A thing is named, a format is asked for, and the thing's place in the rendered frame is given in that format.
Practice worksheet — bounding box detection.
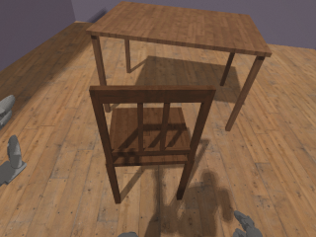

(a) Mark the table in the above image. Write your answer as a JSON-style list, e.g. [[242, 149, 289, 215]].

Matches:
[[85, 1, 273, 131]]

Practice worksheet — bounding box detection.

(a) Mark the left robot hand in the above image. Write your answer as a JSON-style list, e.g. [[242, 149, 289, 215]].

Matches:
[[0, 95, 27, 187]]

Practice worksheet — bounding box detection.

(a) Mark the chair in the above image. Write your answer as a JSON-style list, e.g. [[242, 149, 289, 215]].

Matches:
[[89, 85, 216, 204]]

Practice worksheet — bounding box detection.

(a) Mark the right robot hand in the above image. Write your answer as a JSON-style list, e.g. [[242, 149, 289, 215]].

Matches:
[[232, 210, 263, 237]]

